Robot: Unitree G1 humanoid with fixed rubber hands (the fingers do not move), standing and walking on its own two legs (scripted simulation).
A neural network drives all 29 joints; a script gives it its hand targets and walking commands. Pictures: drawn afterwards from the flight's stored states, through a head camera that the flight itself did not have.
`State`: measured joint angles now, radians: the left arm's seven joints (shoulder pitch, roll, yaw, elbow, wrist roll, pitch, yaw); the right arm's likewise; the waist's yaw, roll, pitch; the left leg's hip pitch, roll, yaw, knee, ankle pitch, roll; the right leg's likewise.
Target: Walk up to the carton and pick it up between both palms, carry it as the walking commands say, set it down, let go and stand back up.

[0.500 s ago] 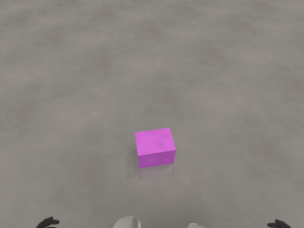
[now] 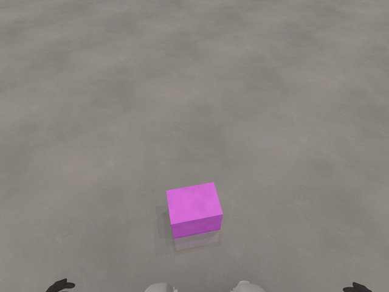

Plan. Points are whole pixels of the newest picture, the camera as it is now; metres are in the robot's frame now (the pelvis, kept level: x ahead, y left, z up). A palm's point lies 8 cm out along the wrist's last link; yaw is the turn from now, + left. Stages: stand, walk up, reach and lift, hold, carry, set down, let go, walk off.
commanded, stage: walk up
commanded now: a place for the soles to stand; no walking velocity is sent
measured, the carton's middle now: (193, 210) +0.58 +0.04 -0.64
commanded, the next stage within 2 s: none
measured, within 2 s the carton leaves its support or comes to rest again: neither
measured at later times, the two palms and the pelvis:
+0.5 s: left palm out of the picture +0.14 +0.34 -0.08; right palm (358, 290) +0.15 -0.30 -0.07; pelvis +0.06 +0.02 -0.01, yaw +0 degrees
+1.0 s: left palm (46, 280) +0.17 +0.33 -0.07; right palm (361, 285) +0.16 -0.31 -0.07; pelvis +0.07 +0.01 -0.01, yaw +0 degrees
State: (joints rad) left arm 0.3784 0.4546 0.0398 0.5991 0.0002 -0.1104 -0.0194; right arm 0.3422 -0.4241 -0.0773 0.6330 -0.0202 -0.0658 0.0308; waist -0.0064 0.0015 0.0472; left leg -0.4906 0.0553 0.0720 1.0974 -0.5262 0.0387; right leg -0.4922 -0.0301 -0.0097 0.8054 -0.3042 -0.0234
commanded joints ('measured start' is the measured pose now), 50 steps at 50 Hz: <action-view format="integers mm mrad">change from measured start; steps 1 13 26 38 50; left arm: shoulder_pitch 73 32 -65 -93 -76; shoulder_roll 287 184 171 171 164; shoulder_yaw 116 71 52 49 51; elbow -6 31 1 12 26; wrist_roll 20 19 18 17 22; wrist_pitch -6 48 29 31 33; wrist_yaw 43 29 39 37 34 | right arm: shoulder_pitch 8 13 17 0 -15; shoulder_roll -205 -280 -244 -257 -263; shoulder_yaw -58 -68 -54 -48 -49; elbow -58 -29 -9 -10 -3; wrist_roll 16 -5 -3 -7 -12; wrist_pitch -21 -25 -22 -24 -24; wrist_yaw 8 -40 -37 -37 -33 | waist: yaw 35 -8 -25 -16 1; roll -144 134 51 77 87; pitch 2 28 -73 -47 -24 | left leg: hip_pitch -264 107 172 139 129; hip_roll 32 257 128 152 182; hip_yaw -94 -461 -307 -337 -378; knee -63 -667 -489 -523 -571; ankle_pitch -33 32 104 81 3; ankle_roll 2 159 95 110 129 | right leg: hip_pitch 230 -147 -86 -82 -79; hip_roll -253 -28 -36 -17 7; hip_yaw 446 18 74 57 16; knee -381 189 15 19 16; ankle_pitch -206 -221 -3 -49 -127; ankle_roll -267 -5 -61 -53 -34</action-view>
